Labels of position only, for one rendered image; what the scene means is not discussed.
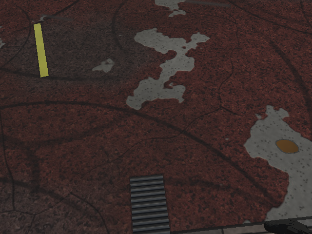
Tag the robot right hand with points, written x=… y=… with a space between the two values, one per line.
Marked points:
x=286 y=227

